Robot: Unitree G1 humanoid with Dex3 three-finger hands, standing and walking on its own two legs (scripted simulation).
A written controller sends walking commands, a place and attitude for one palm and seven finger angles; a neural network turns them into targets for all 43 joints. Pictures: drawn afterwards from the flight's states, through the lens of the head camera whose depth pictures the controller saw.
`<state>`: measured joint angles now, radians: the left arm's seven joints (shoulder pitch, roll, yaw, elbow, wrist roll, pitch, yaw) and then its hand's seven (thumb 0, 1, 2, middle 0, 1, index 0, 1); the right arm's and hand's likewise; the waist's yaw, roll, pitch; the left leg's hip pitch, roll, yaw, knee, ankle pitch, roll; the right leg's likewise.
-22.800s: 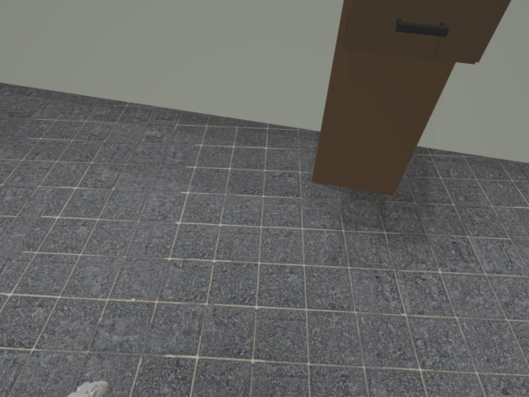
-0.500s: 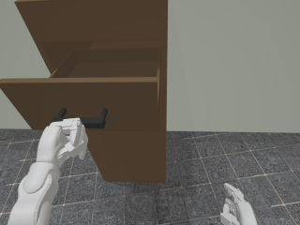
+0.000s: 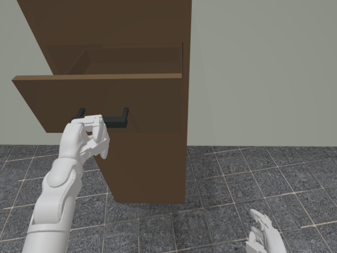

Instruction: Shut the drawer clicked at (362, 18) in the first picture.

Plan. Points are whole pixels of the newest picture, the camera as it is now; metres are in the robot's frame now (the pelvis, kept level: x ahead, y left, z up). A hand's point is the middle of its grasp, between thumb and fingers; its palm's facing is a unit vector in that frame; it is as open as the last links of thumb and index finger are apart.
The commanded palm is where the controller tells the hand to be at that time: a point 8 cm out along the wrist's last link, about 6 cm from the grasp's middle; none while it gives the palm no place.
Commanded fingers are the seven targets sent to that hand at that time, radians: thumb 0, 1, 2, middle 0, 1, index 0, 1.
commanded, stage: push the drawer shut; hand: left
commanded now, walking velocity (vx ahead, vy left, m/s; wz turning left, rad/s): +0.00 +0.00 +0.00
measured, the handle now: (101, 116) +0.38 +0.20 +0.15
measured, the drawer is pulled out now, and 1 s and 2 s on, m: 0.18 0.04 0.00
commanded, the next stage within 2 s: pull the fist back off the drawer in 1.84 s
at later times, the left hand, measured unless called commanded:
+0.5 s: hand (113, 119) +0.38 +0.17 +0.15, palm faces +0.06 -1.00 -0.02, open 3.2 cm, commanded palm +0.35 +0.22 +0.16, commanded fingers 0.00 0.90 0.90 -1.40 -1.60 -1.40 -1.60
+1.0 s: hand (121, 102) +0.44 +0.16 +0.15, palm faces +0.07 -1.00 -0.02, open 3.1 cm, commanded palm +0.42 +0.21 +0.16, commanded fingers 0.00 0.90 0.90 -1.40 -1.60 -1.40 -1.60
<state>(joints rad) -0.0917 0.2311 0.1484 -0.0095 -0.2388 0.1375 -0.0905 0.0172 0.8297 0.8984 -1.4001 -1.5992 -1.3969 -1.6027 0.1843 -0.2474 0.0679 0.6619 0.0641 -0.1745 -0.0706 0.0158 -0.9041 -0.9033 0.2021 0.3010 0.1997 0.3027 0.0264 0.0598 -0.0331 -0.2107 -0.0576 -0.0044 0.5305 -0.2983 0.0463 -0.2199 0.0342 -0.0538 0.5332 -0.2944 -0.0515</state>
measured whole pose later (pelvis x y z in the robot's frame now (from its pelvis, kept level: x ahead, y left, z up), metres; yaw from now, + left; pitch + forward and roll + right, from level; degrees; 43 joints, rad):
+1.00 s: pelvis +0.01 +0.00 +0.00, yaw -1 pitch +4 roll +0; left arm -0.65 0.31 0.23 0.70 -0.18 -0.01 -0.08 -0.01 0.89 0.93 -1.40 -1.60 -1.40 -1.60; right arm 0.30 -0.27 0.04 0.70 0.07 -0.07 -0.06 0.01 -0.91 -0.90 0.20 0.30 0.20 0.30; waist -0.04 0.04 -0.04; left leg -0.30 -0.04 0.00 0.53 -0.30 0.04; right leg -0.31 0.05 -0.05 0.52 -0.29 -0.06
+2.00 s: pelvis -0.02 +0.01 -0.01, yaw +0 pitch +11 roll -1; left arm -1.06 0.48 0.28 1.27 -0.13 -0.22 -0.13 -0.02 0.67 0.98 -1.40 -1.60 -1.40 -1.60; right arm 0.42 -0.30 0.05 0.77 0.04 -0.13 -0.04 0.01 -0.91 -0.90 0.20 0.30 0.20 0.30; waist -0.13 0.03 -0.06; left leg -0.53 -0.04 -0.01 0.63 -0.29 0.06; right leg -0.51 0.04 -0.07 0.58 -0.26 -0.04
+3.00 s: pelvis +0.04 +0.01 +0.00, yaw -3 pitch +5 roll -1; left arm -0.41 0.31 0.32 0.47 -0.21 0.04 -0.16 0.02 0.90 0.90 -1.40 -1.60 -1.39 -1.60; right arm 0.31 -0.27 0.02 0.61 0.07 -0.02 -0.02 0.01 -0.91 -0.90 0.20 0.30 0.20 0.30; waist -0.02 0.05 -0.11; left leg -0.27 -0.03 0.04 0.51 -0.33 0.05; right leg -0.28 0.06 -0.01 0.49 -0.30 -0.05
